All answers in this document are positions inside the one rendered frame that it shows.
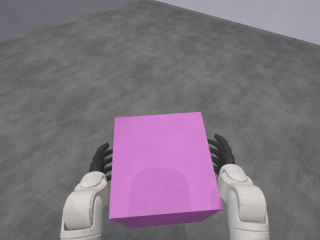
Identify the robot right forearm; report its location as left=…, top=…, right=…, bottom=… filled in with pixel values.
left=218, top=164, right=270, bottom=240

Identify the carton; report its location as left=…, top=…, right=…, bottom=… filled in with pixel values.
left=109, top=112, right=223, bottom=228

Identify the right robot hand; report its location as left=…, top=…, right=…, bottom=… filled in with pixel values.
left=207, top=134, right=235, bottom=177

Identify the left robot hand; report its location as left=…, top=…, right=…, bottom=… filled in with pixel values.
left=88, top=143, right=113, bottom=181

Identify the robot left forearm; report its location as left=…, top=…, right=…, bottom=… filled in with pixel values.
left=60, top=171, right=109, bottom=240

